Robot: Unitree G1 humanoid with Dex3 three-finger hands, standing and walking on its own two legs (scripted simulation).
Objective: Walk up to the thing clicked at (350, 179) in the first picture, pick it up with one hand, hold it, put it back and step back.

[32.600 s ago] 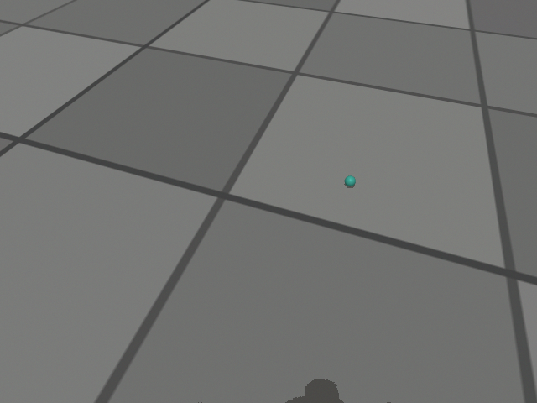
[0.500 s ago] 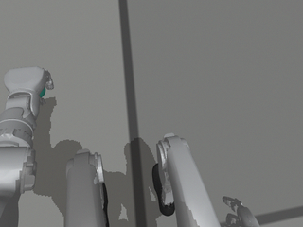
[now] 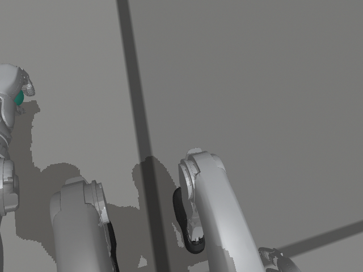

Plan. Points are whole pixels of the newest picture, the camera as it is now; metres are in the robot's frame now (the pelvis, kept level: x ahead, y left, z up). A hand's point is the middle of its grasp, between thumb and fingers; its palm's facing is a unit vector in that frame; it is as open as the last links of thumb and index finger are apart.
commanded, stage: crouch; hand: left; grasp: from above
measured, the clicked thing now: (8, 95) +0.52 +0.27 -0.18
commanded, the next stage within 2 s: lower in 0.44 s
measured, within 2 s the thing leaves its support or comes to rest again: neither
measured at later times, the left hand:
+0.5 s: hand (15, 101) +0.51 +0.26 -0.19, palm faces -0.45 -0.05 -0.89, open 6.2 cm
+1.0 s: hand (25, 106) +0.52 +0.26 -0.24, palm faces -0.46 -0.05 -0.89, open 6.1 cm
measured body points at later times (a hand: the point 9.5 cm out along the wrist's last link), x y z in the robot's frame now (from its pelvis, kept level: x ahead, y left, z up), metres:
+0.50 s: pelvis +0.00 +0.00 -0.03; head +0.26 +0.07 +0.34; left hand +0.53 +0.26 -0.14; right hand +0.02 -0.27 -0.12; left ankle +0.07 +0.13 -0.33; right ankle +0.10 -0.14 -0.33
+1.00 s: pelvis +0.00 +0.00 -0.04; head +0.28 +0.08 +0.30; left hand +0.54 +0.26 -0.19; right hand +0.01 -0.26 -0.12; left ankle +0.07 +0.13 -0.33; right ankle +0.10 -0.13 -0.33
